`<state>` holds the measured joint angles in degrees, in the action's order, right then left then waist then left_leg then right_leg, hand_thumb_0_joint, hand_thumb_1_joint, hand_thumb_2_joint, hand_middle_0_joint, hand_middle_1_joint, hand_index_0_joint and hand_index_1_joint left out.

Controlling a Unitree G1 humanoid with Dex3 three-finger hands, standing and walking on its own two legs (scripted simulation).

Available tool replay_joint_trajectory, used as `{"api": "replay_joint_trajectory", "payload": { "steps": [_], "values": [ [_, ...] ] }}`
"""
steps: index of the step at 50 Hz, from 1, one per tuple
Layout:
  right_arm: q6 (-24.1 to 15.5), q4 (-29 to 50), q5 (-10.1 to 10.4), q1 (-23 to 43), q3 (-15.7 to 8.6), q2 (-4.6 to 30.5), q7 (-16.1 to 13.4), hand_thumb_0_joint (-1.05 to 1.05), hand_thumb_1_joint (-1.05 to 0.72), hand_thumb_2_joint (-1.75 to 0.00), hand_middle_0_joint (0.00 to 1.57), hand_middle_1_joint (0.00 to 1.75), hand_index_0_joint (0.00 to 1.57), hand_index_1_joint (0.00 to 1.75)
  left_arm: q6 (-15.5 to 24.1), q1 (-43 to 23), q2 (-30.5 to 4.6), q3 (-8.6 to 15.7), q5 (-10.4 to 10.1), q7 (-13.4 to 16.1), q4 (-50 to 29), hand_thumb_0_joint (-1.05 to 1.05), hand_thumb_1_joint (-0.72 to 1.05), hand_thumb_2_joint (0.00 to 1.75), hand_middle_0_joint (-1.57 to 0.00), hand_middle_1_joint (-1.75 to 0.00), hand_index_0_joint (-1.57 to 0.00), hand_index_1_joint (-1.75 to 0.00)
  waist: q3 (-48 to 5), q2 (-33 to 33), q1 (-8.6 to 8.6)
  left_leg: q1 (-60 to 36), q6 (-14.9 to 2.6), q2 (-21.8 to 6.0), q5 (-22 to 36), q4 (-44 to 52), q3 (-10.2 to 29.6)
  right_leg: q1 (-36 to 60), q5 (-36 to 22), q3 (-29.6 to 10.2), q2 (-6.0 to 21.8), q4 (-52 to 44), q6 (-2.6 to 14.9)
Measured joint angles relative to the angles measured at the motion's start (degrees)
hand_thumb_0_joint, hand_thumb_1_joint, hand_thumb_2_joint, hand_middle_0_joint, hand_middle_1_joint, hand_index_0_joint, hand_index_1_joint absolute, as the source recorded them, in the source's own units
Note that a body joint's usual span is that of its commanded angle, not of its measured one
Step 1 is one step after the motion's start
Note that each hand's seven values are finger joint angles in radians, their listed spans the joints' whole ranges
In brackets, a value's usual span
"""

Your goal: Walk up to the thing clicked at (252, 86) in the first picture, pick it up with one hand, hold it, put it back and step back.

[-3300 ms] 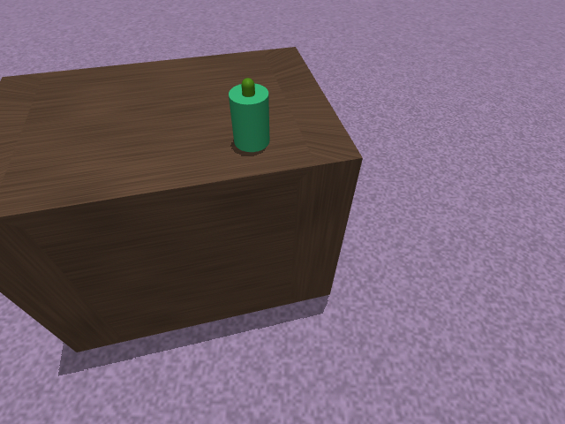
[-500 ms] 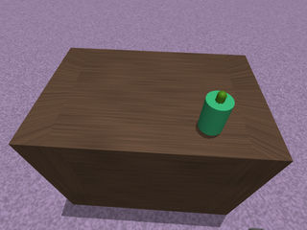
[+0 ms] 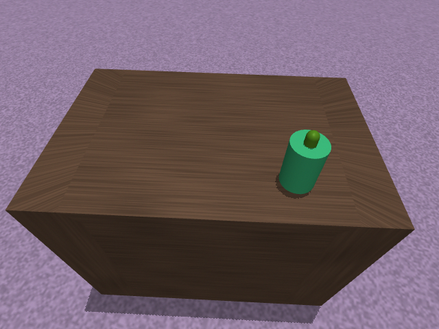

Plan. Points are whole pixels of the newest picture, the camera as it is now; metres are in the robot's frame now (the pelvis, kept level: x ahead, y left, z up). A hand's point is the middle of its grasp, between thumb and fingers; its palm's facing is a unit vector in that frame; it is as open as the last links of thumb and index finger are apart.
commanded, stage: stand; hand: right
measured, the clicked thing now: (304, 158) +0.48 -0.19 +0.00
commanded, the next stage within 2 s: none
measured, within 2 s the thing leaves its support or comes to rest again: neither
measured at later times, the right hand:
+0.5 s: hand out of the picture +0.12 -0.26 -0.16, palm faces -0.04 +0.94 -0.34, open 7.4 cm
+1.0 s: hand out of the picture +0.11 -0.26 -0.16, palm faces -0.03 +0.94 -0.34, open 7.4 cm
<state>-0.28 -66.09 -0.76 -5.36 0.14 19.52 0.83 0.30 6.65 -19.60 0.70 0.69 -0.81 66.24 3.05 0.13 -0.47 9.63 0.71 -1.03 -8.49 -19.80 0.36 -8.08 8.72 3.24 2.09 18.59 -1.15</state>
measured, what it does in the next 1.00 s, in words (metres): stands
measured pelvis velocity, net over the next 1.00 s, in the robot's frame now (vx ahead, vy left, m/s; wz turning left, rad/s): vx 0.04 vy -0.01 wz -0.01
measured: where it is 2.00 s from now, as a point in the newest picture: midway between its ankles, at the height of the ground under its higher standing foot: outside the picture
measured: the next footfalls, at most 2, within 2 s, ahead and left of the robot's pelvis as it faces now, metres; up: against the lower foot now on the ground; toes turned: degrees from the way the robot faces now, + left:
none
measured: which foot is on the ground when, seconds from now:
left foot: down 0.00-1.00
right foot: down 0.00-1.00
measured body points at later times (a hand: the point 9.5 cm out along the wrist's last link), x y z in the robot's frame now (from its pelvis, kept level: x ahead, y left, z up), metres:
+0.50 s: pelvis +0.03 -0.01 +0.00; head +0.05 -0.01 +0.45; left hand +0.12 +0.29 -0.13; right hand +0.12 -0.31 -0.13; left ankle +0.03 +0.13 -0.75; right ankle +0.02 -0.13 -0.75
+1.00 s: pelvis +0.04 -0.01 +0.00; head +0.05 -0.01 +0.45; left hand +0.11 +0.29 -0.13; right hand +0.12 -0.31 -0.13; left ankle +0.03 +0.13 -0.75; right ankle +0.02 -0.13 -0.75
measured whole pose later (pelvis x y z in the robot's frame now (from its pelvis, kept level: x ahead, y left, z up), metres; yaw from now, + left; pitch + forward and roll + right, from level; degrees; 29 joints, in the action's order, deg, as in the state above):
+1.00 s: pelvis +0.04 -0.01 +0.00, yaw +0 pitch -2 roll +0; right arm -0.2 -65.1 -0.7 -5.3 0.5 20.1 0.2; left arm 0.7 5.8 -19.7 0.3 0.6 -0.1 65.4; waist 2.6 0.5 -0.1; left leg 5.6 1.6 -1.9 -10.7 -17.8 0.2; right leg -4.5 11.2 3.2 1.3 17.4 -0.5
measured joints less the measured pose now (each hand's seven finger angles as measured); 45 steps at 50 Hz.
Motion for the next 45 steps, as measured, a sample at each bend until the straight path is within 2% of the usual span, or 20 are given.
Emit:
{"api": "replay_joint_trajectory", "payload": {
  "steps": [13,29,45],
  "values": [
    [-0.36,0.60,0.00,-0.27,0.19,0.57,-0.10,0.01,-0.91,-0.90,0.21,0.29,0.21,0.30,0.76,0.18,-0.34,-0.82,-0.08,0.35,-0.64,0.01,0.90,0.90,-0.21,-0.30,-0.21,-0.30,-0.80,0.33,0.24,-1.26,0.19,0.07,-1.57,0.31,0.05,0.87,2.12,0.09,0.11,0.61,0.04],
    [-0.39,0.96,0.06,0.89,0.48,0.84,-0.65,0.01,-0.91,-0.90,0.21,0.29,0.21,0.30,0.48,-1.90,-0.06,-0.55,-0.17,0.52,-1.13,0.00,0.90,0.90,-0.21,-0.30,-0.21,-0.30,-0.71,0.36,0.33,-3.43,0.64,-0.33,-2.22,1.56,0.00,2.96,2.77,0.11,-0.31,-0.58,0.32],
    [-0.01,0.96,0.06,0.40,0.29,0.61,-0.62,0.01,-0.91,-0.90,0.21,0.29,0.21,0.30,0.43,-1.11,-0.06,-0.42,-0.08,0.71,-0.89,0.01,0.90,0.90,-0.21,-0.30,-0.21,-0.30,-0.39,0.43,0.36,-4.16,0.91,-0.78,-2.21,1.99,-0.10,3.71,2.59,0.02,-0.77,-1.23,0.62]
  ]
}}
